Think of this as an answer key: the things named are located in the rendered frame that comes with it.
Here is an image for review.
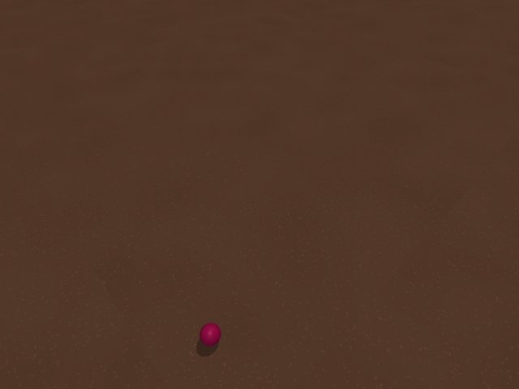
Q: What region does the ball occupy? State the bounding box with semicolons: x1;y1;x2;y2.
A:
199;323;221;346

